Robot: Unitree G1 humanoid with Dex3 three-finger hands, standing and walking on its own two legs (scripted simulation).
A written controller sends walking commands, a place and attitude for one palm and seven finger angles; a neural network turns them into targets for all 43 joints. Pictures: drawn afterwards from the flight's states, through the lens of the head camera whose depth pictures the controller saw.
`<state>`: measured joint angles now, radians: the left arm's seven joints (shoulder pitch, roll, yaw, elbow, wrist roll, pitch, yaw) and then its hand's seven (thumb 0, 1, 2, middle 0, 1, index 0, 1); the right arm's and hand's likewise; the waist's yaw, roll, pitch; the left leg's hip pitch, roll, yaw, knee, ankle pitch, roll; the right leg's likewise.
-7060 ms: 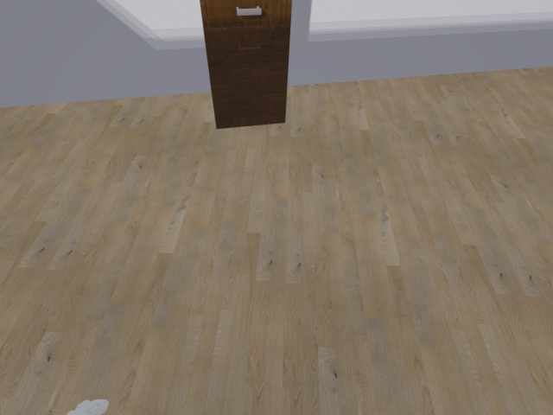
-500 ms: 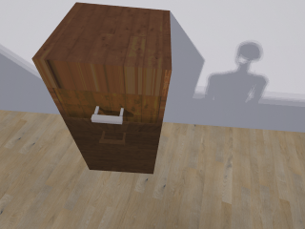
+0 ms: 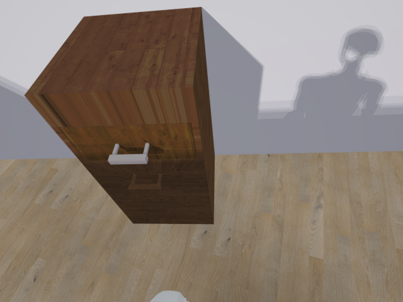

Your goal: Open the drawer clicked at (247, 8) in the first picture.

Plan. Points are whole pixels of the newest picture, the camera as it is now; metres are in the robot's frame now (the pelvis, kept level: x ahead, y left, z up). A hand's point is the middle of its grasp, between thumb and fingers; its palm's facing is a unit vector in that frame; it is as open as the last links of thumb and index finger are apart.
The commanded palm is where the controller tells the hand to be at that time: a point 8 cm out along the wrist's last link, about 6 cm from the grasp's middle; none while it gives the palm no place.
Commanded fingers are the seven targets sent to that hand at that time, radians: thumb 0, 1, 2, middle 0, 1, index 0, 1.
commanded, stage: come to a stop and stand still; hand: left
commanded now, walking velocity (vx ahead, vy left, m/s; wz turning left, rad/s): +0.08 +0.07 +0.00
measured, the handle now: (129, 153) +0.52 +0.28 -0.10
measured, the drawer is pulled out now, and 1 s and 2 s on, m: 0.00 0.00 0.00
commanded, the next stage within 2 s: look again from close up in 0.66 s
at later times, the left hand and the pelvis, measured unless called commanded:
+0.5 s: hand out of the picture -0.03 +0.25 -0.19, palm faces +0.05 -0.98 -0.20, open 7.4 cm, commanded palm none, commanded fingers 0.00 0.90 0.90 -0.20 -0.30 -0.20 -0.30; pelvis -0.01 +0.06 -0.01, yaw -1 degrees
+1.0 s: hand out of the picture +0.01 +0.24 -0.18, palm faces +0.00 -0.98 -0.21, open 7.3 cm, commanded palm none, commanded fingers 0.00 0.90 0.90 -0.20 -0.30 -0.20 -0.30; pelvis -0.01 +0.07 -0.01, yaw -1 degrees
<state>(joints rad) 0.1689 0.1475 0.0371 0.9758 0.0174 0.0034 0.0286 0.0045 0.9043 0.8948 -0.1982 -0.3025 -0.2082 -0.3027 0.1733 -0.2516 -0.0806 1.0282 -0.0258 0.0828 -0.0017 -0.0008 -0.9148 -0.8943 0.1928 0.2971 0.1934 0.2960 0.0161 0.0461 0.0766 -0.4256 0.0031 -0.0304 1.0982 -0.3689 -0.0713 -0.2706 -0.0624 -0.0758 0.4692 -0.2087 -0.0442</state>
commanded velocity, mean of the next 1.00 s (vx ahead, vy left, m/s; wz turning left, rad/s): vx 0.01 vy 0.00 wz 0.00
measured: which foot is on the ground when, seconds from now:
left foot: up 0.00-0.24, down 0.26-1.00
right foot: down 0.00-1.00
